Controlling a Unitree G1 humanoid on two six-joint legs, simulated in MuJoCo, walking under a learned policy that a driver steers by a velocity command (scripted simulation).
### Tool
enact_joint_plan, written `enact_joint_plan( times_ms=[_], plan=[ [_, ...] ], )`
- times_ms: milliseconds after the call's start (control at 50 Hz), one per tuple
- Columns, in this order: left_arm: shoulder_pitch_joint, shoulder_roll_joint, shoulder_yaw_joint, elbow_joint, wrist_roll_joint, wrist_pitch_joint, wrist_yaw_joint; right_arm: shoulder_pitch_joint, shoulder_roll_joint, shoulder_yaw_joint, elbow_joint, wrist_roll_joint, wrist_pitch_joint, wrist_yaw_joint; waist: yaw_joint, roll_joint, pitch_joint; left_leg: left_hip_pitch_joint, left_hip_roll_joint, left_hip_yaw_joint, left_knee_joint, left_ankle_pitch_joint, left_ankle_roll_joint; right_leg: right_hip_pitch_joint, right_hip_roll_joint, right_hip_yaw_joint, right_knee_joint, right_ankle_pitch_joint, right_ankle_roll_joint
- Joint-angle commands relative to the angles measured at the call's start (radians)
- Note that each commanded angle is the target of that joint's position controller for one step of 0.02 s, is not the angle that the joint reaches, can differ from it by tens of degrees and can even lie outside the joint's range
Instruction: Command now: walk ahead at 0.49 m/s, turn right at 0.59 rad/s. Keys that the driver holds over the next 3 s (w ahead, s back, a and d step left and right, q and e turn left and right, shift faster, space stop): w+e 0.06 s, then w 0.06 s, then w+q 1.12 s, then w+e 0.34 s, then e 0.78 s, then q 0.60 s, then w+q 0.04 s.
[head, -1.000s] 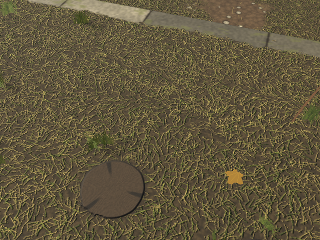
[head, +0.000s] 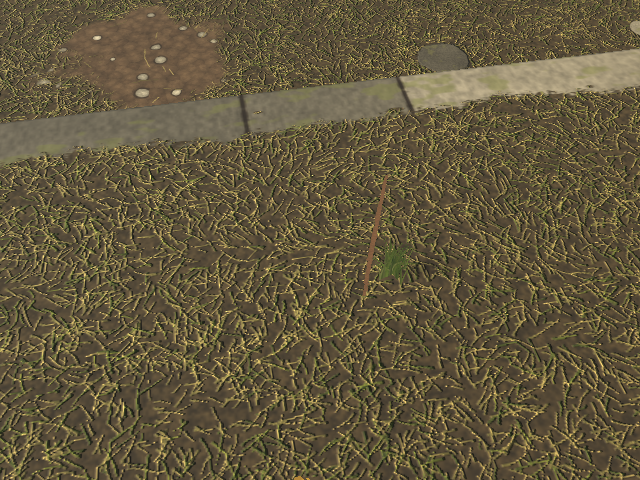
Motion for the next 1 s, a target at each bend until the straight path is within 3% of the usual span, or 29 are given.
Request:
enact_joint_plan(
  times_ms=[20, 60, 120, 180, 220, 260, 300, 320, 340, 360, 380, 400, 420, 440, 460, 500, 580, 660, 740, 800, 840, 860, 880, 900, 920, 940, 960, 980, 1000],
  plan=[
    [0.033, 0.03, 0.012, -0.08, -0.004, 0.005, -0.006, 0.028, -0.085, -0.024, -0.023, 0.001, -0.016, 0.003, 0.001, 0.105, -0.044, 0.158, 0.286, -0.254, -0.256, 0.049, 0.168, -0.178, -0.12, 0.029, -0.003, 0.062, 0.005],
    [-0.016, 0.025, 0.01, -0.116, 0.004, 0.014, -0.005, 0.038, -0.113, -0.034, -0.007, 0.007, -0.022, 0.004, 0.001, 0.087, -0.017, 0.153, 0.3, -0.194, -0.281, 0.117, 0.184, -0.238, -0.135, 0.029, -0.056, 0.104, 0.011],
    [-0.076, 0.019, 0.001, -0.145, 0.011, 0.006, -0.01, 0.079, -0.139, -0.041, 0.02, 0.004, -0.016, 0.005, -0.013, 0.064, -0.011, 0.185, 0.292, -0.121, -0.291, 0.186, 0.194, -0.272, -0.126, 0.037, -0.208, 0.222, 0.017],
    [-0.191, 0.005, -0.014, -0.177, 0.022, -0.016, -0.029, 0.105, -0.15, -0.035, 0.038, 0.025, 0.0, 0.007, -0.039, 0.062, 0.017, 0.172, 0.247, -0.063, -0.281, 0.195, 0.177, -0.209, -0.11, -0.051, -0.436, 0.343, 0.012],
    [-0.277, 0.005, -0.02, -0.201, 0.018, -0.025, -0.041, 0.153, -0.172, -0.036, 0.052, 0.038, 0.012, 0.008, -0.073, 0.07, 0.035, 0.181, 0.25, -0.073, -0.265, 0.163, 0.171, -0.167, -0.087, -0.094, -0.533, 0.344, 0.02],
    [-0.32, 0.026, -0.017, -0.226, 0.009, -0.033, -0.05, 0.19, -0.192, -0.037, 0.069, 0.043, 0.025, 0.008, -0.077, 0.092, 0.044, 0.234, 0.283, -0.111, -0.232, 0.153, 0.161, -0.151, -0.069, -0.092, -0.604, 0.29, 0.015],
    [-0.292, 0.064, -0.003, -0.229, 0.007, -0.042, -0.053, 0.193, -0.207, -0.04, 0.079, 0.046, 0.038, 0.005, -0.04, 0.122, 0.025, 0.275, 0.309, -0.144, -0.171, 0.181, 0.139, -0.076, -0.043, -0.095, -0.674, 0.234, -0.003],
    [-0.215, 0.089, 0.012, -0.21, 0.011, -0.047, -0.05, 0.173, -0.213, -0.039, 0.078, 0.047, 0.044, 0.003, 0.016, 0.128, -0.015, 0.263, 0.291, -0.129, -0.085, 0.281, 0.117, 0.049, -0.013, -0.117, -0.723, 0.244, -0.019],
    [-0.068, 0.141, 0.041, -0.164, 0.018, -0.047, -0.041, 0.177, -0.185, -0.028, 0.077, 0.042, 0.045, 0.001, 0.084, 0.11, -0.109, 0.207, 0.236, -0.087, 0.097, 0.377, 0.086, 0.271, 0.0, -0.12, -0.731, 0.256, -0.046],
    [0.126, 0.229, 0.069, -0.136, 0.036, -0.043, -0.024, 0.166, -0.116, 0.0, 0.045, 0.016, 0.039, 0.001, 0.162, 0.004, -0.275, 0.004, 0.169, -0.032, 0.424, 0.149, 0.036, 0.58, -0.198, 0.079, -0.705, 0.288, -0.115],
    [0.165, 0.303, 0.078, -0.13, 0.052, -0.034, -0.021, 0.288, 0.009, 0.033, 0.029, 0.024, 0.02, 0.005, 0.095, -0.259, -0.407, -0.352, 0.017, -0.058, 0.76, -0.422, -0.015, 0.849, -0.438, 0.518, -0.816, 0.148, -0.252],
    [0.173, 0.203, 0.056, -0.13, 0.05, -0.039, -0.025, 0.253, -0.103, 0.003, 0.048, 0.054, 0.011, 0.004, 0.13, -0.151, -0.389, -0.437, 0.045, -0.194, 0.897, -0.436, -0.008, 0.788, -0.427, 0.585, -0.888, 0.068, -0.243],
    [0.109, 0.153, 0.038, -0.129, 0.038, -0.044, -0.027, 0.182, -0.141, -0.013, 0.022, 0.07, 0.011, 0.002, 0.107, -0.13, -0.247, -0.496, 0.088, -0.185, 0.918, -0.35, 0.003, 0.679, -0.396, 0.42, -0.898, 0.106, -0.203],
    [0.03, 0.113, 0.024, -0.13, 0.031, -0.048, -0.031, 0.142, -0.131, -0.014, 0.014, 0.059, 0.018, -0.005, 0.074, -0.081, -0.179, -0.466, 0.13, -0.165, 0.882, -0.262, 0.0, 0.555, -0.351, 0.298, -0.925, 0.172, -0.178],
    [-0.028, 0.077, 0.016, -0.129, 0.031, -0.052, -0.036, 0.126, -0.124, -0.02, 0.014, 0.042, 0.029, -0.009, 0.042, -0.077, -0.121, -0.428, 0.157, -0.166, 0.834, -0.199, -0.005, 0.452, -0.308, 0.202, -0.963, 0.217, -0.16],
    [-0.077, 0.049, 0.016, -0.114, 0.04, -0.067, -0.037, 0.16, -0.087, -0.023, 0.021, 0.045, 0.06, -0.004, -0.006, -0.086, -0.082, -0.334, 0.178, -0.169, 0.796, -0.124, -0.01, 0.341, -0.269, 0.08, -1.033, 0.277, -0.146],
    [-0.058, 0.077, 0.033, -0.068, 0.047, -0.079, -0.016, 0.104, -0.05, -0.023, -0.014, 0.039, 0.088, -0.002, -0.02, -0.031, -0.016, -0.401, 0.175, -0.188, 0.702, -0.012, -0.024, 0.328, -0.27, -0.072, -1.08, 0.407, -0.149],
    [-0.037, 0.113, 0.044, -0.04, 0.044, -0.068, 0.001, -0.007, -0.035, -0.017, -0.056, 0.03, 0.084, 0.019, 0.008, -0.024, 0.025, -0.413, 0.162, -0.15, 0.477, 0.153, -0.023, 0.358, -0.259, -0.186, -1.097, 0.388, -0.128],
    [0.014, 0.146, 0.056, -0.012, 0.03, -0.051, 0.009, -0.145, -0.029, -0.008, -0.116, 0.028, 0.081, 0.044, 0.058, -0.006, 0.071, -0.424, 0.153, -0.076, 0.334, 0.16, 0.002, 0.437, -0.286, -0.252, -1.083, 0.385, -0.114],
    [0.031, 0.165, 0.063, 0.006, 0.015, -0.032, 0.008, -0.191, -0.041, -0.011, -0.155, 0.031, 0.082, 0.059, 0.06, -0.016, 0.079, -0.414, 0.132, -0.026, 0.277, 0.053, 0.038, 0.523, -0.305, -0.286, -1.017, 0.481, -0.093],
    [0.011, 0.196, 0.07, 0.004, 0.009, -0.019, 0.011, -0.151, -0.068, -0.026, -0.166, 0.033, 0.086, 0.062, 0.018, -0.049, 0.025, -0.295, 0.069, 0.037, 0.266, -0.047, 0.076, 0.544, -0.302, -0.315, -0.893, 0.806, -0.071],
    [-0.003, 0.211, 0.072, 0.0, 0.005, -0.01, 0.013, -0.067, -0.096, -0.043, -0.153, 0.036, 0.088, 0.06, -0.033, -0.063, -0.031, -0.178, 0.022, 0.068, 0.259, -0.086, 0.1, 0.538, -0.291, -0.331, -0.765, 0.968, -0.058],
    [-0.023, 0.213, 0.07, -0.006, -0.001, -0.002, 0.014, 0.086, -0.146, -0.074, -0.115, 0.04, 0.088, 0.052, -0.121, -0.046, -0.112, 0.04, -0.034, 0.084, 0.189, -0.037, 0.135, 0.475, -0.252, -0.359, -0.557, 1.011, -0.029],
    [-0.014, 0.187, 0.058, -0.022, 0.015, -0.008, 0.018, 0.251, -0.235, -0.114, -0.073, 0.038, 0.096, 0.03, -0.188, 0.036, -0.199, 0.35, 0.026, -0.068, 0.16, -0.002, 0.184, 0.236, -0.21, -0.356, -0.255, 0.752, 0.024],
    [0.079, 0.018, 0.008, -0.081, 0.054, -0.036, 0.005, 0.219, -0.357, -0.128, -0.08, 0.039, 0.09, 0.021, -0.049, 0.319, -0.264, 0.656, 0.294, -0.643, 0.063, -0.124, 0.364, -0.224, -0.009, -0.26, 0.111, -0.206, 0.09],
    [-0.016, 0.087, 0.011, -0.101, 0.011, -0.083, -0.007, 0.261, -0.288, -0.105, -0.114, 0.027, 0.074, 0.027, -0.118, 0.201, -0.412, 0.714, 0.377, -0.928, -0.119, -0.264, 0.413, -0.33, 0.028, -0.009, 0.223, -0.256, 0.071],
    [-0.123, 0.134, 0.024, -0.129, -0.026, -0.101, -0.012, 0.233, -0.22, -0.086, -0.1, 0.02, 0.06, 0.032, -0.13, 0.138, -0.267, 0.638, 0.355, -0.786, -0.14, -0.181, 0.351, -0.42, -0.017, 0.001, 0.208, -0.155, 0.044],
    [-0.13, 0.122, 0.018, -0.129, -0.011, -0.108, -0.006, 0.17, -0.182, -0.075, -0.109, 0.029, 0.054, 0.031, -0.085, 0.076, -0.185, 0.491, 0.313, -0.652, -0.126, -0.087, 0.313, -0.388, -0.063, 0.0, 0.123, -0.062, 0.026],
    [-0.121, 0.128, 0.024, -0.111, 0.019, -0.105, 0.003, 0.09, -0.141, -0.063, -0.127, 0.031, 0.054, 0.029, -0.038, 0.042, -0.13, 0.34, 0.267, -0.539, -0.125, 0.018, 0.281, -0.308, -0.099, 0.0, 0.038, -0.008, 0.03]
  ],
)
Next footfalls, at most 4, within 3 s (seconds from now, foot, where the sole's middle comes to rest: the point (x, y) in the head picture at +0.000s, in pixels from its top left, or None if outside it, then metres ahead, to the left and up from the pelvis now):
0.36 right None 0.34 -0.18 -0.77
0.90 left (285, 418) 0.60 0.11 -0.77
1.40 right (312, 286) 0.94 0.05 -0.77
1.86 left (214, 246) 1.06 0.31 -0.77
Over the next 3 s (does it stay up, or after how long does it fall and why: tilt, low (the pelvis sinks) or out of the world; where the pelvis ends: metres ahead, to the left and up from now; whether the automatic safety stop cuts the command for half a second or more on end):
stays up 1.06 0.20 0.00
